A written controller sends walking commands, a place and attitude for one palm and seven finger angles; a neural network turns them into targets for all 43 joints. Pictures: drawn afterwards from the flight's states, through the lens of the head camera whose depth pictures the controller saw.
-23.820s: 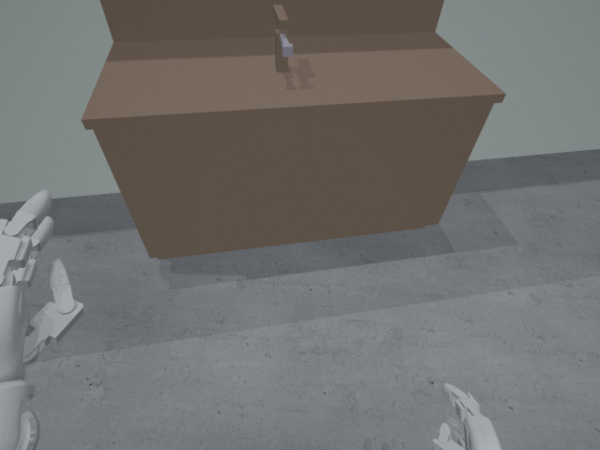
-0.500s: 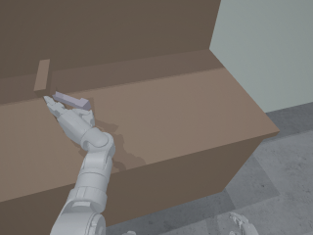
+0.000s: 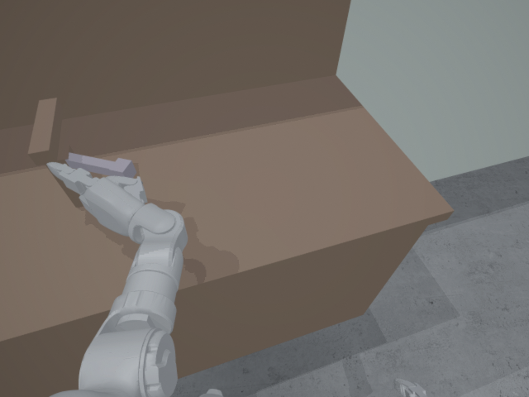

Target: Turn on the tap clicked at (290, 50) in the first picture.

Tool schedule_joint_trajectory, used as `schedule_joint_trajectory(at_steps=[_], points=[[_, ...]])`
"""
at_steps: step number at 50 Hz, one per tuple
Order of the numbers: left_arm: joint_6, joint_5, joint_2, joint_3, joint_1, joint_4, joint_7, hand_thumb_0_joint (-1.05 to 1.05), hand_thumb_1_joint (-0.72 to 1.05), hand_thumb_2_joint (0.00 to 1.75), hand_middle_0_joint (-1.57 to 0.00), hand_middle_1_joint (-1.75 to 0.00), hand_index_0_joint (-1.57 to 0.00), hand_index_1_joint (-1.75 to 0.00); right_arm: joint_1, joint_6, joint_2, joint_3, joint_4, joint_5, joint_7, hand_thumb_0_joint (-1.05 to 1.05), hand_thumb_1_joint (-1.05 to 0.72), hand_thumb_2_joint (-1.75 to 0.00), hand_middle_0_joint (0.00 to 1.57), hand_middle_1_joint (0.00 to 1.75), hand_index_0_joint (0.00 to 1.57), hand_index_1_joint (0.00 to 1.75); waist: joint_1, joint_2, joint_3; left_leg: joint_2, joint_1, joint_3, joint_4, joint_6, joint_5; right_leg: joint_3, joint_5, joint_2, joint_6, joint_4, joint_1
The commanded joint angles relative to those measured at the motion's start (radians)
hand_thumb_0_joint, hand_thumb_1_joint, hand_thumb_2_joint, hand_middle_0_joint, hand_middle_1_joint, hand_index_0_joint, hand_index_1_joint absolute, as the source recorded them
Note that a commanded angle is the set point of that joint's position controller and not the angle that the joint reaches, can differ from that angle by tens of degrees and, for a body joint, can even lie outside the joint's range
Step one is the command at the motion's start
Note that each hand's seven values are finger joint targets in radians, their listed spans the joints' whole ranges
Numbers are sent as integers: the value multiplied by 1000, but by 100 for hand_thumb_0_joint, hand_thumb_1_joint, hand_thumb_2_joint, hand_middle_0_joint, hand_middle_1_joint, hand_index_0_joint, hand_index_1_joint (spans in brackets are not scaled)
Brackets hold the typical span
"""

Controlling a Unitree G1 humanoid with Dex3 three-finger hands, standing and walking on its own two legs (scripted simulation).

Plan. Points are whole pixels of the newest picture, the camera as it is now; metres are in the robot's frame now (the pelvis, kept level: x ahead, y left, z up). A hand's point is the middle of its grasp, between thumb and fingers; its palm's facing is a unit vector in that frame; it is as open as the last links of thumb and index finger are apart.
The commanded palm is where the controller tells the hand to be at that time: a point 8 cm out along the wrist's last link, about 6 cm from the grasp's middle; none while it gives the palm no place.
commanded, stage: push the lever round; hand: left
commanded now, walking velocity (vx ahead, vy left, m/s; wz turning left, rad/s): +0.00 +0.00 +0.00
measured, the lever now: (123, 171) +0.44 +0.25 +0.09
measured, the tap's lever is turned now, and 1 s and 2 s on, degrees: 58 59 60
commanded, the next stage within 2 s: none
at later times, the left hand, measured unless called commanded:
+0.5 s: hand (139, 182) +0.42 +0.22 +0.09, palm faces +0.88 -0.48 -0.04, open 8.4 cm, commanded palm +0.40 +0.23 +0.09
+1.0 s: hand (139, 181) +0.42 +0.22 +0.09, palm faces +0.88 -0.47 -0.04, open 8.5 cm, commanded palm +0.41 +0.23 +0.09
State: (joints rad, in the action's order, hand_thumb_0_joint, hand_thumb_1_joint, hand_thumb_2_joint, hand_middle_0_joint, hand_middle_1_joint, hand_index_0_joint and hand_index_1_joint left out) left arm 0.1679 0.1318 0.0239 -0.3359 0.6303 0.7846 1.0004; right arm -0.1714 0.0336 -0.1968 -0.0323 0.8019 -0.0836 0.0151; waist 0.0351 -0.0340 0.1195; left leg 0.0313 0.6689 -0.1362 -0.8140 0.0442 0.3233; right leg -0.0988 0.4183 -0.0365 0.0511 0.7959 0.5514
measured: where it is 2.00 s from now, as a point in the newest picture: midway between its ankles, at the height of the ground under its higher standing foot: outside the picture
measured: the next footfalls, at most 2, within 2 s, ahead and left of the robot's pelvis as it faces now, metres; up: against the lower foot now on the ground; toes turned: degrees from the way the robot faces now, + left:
none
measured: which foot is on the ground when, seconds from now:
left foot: down 0.00-1.00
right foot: down 0.00-1.00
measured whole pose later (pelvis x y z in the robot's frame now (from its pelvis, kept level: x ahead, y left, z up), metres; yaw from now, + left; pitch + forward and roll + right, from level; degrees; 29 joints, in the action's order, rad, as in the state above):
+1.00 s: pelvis -0.01 -0.03 -0.01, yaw +0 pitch +11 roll +0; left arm 0.23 0.09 0.15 -0.45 0.70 0.91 0.91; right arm -0.22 0.00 -0.22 -0.01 0.78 -0.07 0.03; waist 0.07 -0.03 0.13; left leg 0.05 0.72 -0.15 -0.83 -0.01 0.32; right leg -0.12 0.42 -0.06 0.10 0.85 0.62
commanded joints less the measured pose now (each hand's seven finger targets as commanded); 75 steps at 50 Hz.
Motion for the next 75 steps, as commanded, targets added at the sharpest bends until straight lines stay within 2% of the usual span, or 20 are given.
schedule_joint_trajectory(at_steps=[1,3,4,8,13,14,18,19,24,31,34,36,39,46,49,58,59,62,64,75], points=[[40,42,181,90,552,-185,-109,0,90,90,-15,-15,-15,-15,57,-39,-125,-31,-128,-1,10,0,-90,-90,20,30,20,30,62,47,270,-34,-182,99,62,-76,-50,69,-144,45,-32,-199,-47],[42,36,186,90,545,-182,-115,0,90,90,-15,-15,-15,-15,54,-38,-125,-30,-131,-1,12,0,-90,-90,20,30,20,30,62,60,278,-34,-176,101,58,-77,-58,75,-162,48,-36,-202,-63],[43,39,245,30,531,-164,-111,0,90,90,-15,-15,-15,-15,45,-35,-132,-34,-121,-1,15,0,-90,-90,20,30,20,30,55,55,277,-36,-168,96,58,-76,-61,77,-166,46,-35,-200,-63],[48,30,221,60,538,-177,-127,0,90,90,-15,-15,-15,-15,44,-34,-128,-30,-135,0,13,0,-90,-90,20,30,20,30,64,59,283,-35,-166,103,45,-78,-87,84,-230,54,-43,-192,-77],[58,29,246,46,557,-172,-134,0,90,90,-15,-15,-15,-15,35,-36,-129,-28,-138,2,12,0,-90,-90,20,30,20,30,65,49,284,-38,-157,103,43,-81,-72,93,-219,55,-46,-193,-73],[56,31,292,-3,539,-152,-131,0,90,90,-15,-15,-15,-15,31,-34,-134,-33,-129,2,14,0,-90,-90,20,30,20,30,60,41,279,-38,-149,97,42,-79,-64,92,-200,52,-43,-191,-63],[65,26,253,52,579,-149,-142,0,90,90,-15,-15,-15,-15,32,-43,-131,-24,-137,5,12,0,-90,-90,20,30,20,30,71,42,270,-37,-147,99,44,-82,-43,95,-165,52,-47,-194,-46],[66,29,301,5,570,-137,-138,0,90,90,-15,-15,-15,-15,25,-41,-137,-28,-129,5,15,0,-90,-90,20,30,20,30,66,34,268,-38,-141,95,42,-81,-41,97,-163,51,-44,-191,-40],[69,20,334,-8,585,-120,-151,0,90,90,-15,-15,-15,-15,20,-42,-141,-24,-127,10,21,0,-90,-90,20,30,20,30,69,29,273,-35,-124,94,39,-81,-26,112,-142,56,-48,-194,-42],[81,10,329,14,611,-114,-164,0,90,90,-15,-15,-15,-15,8,-54,-140,-17,-137,13,21,0,-90,-90,20,30,20,30,76,36,274,-35,-109,96,36,-85,-15,125,-130,58,-55,-196,-43],[75,11,403,-51,573,-72,-166,0,90,90,-15,-15,-15,-15,-1,-51,-150,-21,-127,12,28,0,-90,-90,20,30,20,30,68,47,272,-36,-77,93,28,-83,-15,142,-142,64,-60,-198,-57],[83,6,366,-9,610,-103,-175,0,90,90,-15,-15,-15,-15,-1,-54,-145,-17,-138,14,26,0,-90,-90,20,30,20,30,79,52,281,-35,-87,95,27,-86,-15,143,-147,65,-64,-197,-58],[81,8,414,-51,596,-81,-177,0,90,90,-15,-15,-15,-15,-11,-54,-152,-19,-127,14,29,0,-90,-90,20,30,20,30,71,51,275,-36,-73,89,26,-84,-17,150,-158,68,-64,-197,-63],[89,8,389,-21,632,-96,-183,0,90,90,-15,-15,-15,-15,-23,-67,-149,-16,-137,13,22,0,-90,-90,20,30,20,30,83,36,292,-37,-81,90,21,-88,-13,146,-157,65,-67,-188,-49],[86,13,442,-66,618,-78,-184,0,90,90,-15,-15,-15,-15,-28,-65,-156,-18,-129,11,24,0,-90,-90,20,30,20,30,76,40,298,-38,-52,86,11,-84,-13,165,-186,75,-73,-185,-66],[81,5,439,-43,643,-76,-197,0,90,90,-15,-15,-15,-15,-31,-75,-155,-12,-141,15,26,0,-90,-90,20,30,20,30,89,39,289,-36,-33,90,5,-86,13,185,-120,79,-82,-200,-50],[82,11,482,-78,646,-64,-196,0,90,90,-15,-15,-15,-15,-37,-72,-160,-16,-129,16,28,0,-90,-90,20,30,20,30,81,21,286,-34,-36,84,7,-84,9,178,-117,75,-73,-192,-43],[87,9,426,-27,664,-72,-198,0,90,90,-15,-15,-15,-15,-35,-82,-154,-12,-138,16,25,0,-90,-90,20,30,20,30,94,21,291,-34,-52,88,7,-88,13,170,-102,69,-75,-191,-25],[88,13,467,-65,657,-61,-195,0,90,90,-15,-15,-15,-15,-42,-84,-160,-15,-129,13,26,0,-90,-90,20,30,20,30,87,17,293,-34,-44,84,4,-87,11,174,-114,69,-72,-186,-26],[85,16,472,-58,684,-68,-201,0,90,90,-15,-15,-15,-15,-55,-92,-159,-10,-129,13,19,0,-90,-90,20,30,20,30,96,18,310,-36,-23,81,-7,-86,5,180,-161,78,-81,-171,-41]])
